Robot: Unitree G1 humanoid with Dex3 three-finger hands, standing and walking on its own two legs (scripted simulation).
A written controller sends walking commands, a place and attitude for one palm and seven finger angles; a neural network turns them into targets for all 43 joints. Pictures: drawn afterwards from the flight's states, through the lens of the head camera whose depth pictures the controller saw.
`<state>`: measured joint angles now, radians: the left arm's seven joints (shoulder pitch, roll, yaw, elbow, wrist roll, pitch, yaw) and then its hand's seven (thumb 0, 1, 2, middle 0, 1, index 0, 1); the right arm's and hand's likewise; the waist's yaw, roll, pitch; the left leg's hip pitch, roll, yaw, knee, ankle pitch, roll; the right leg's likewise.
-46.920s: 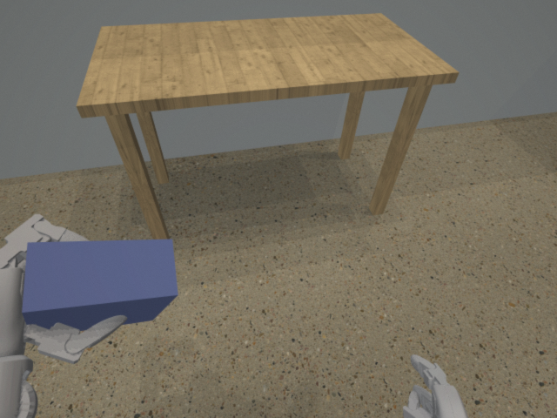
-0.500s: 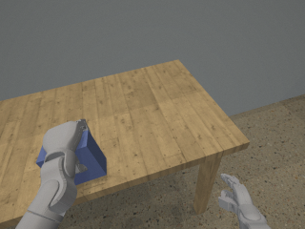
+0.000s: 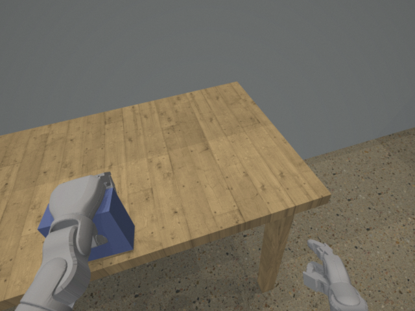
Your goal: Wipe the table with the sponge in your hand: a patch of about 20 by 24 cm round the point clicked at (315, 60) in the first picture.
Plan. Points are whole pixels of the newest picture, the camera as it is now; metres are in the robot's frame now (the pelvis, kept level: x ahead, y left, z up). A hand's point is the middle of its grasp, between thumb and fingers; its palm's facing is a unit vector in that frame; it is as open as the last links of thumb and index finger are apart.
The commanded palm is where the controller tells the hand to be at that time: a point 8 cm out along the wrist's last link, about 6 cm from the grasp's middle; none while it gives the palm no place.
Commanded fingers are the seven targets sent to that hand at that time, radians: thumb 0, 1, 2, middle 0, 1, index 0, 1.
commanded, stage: lower the sponge onto the table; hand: left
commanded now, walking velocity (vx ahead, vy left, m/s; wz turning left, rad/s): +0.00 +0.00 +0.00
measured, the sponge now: (96, 233) +0.24 +0.28 +0.02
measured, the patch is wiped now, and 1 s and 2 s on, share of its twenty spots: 0.05 0.20 0.35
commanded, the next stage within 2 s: wipe forward along the first lane in 0.14 s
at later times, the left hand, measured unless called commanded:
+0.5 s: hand (84, 206) +0.27 +0.30 +0.08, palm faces -0.01 -0.06 -1.00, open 10.3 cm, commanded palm +0.25 +0.29 +0.13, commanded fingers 0.00 0.10 1.30 -1.20 -1.60 -1.20 -1.60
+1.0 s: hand (90, 187) +0.32 +0.31 +0.08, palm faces -0.06 -0.02 -1.00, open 10.3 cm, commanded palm +0.30 +0.31 +0.11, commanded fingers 0.00 0.10 1.30 -1.20 -1.60 -1.20 -1.60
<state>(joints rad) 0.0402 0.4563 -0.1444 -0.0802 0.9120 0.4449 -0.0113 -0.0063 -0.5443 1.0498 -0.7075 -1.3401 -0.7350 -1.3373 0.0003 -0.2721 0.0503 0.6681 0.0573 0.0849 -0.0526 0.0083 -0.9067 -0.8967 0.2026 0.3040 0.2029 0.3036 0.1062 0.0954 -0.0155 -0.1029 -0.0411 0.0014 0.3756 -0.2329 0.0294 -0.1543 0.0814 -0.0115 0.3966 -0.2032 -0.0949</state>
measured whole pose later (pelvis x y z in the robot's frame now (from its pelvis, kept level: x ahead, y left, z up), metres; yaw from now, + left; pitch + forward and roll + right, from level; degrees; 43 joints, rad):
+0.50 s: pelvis -0.01 +0.00 +0.00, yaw +1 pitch -1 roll +1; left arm -0.11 0.48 -0.10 0.15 0.92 0.39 0.02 -0.01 -0.55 1.05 -0.71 -1.34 -0.74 -1.34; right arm 0.04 -0.27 0.04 0.70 0.08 0.07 -0.09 0.01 -0.91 -0.90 0.20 0.30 0.20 0.30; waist 0.09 0.08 -0.03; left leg -0.17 -0.04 -0.01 0.41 -0.23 0.03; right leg -0.21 0.08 -0.03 0.42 -0.19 -0.09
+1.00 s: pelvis -0.01 +0.01 +0.00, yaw +1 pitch +3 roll +0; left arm -0.33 0.48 -0.10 0.42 0.95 0.32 0.04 0.00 -0.56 1.06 -0.72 -1.34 -0.74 -1.34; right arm 0.12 -0.29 0.02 0.70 0.09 0.08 -0.08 0.01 -0.91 -0.90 0.20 0.30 0.20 0.30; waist 0.06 0.08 -0.06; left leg -0.26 -0.05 -0.02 0.44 -0.23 0.04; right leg -0.29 0.07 -0.03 0.43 -0.20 -0.08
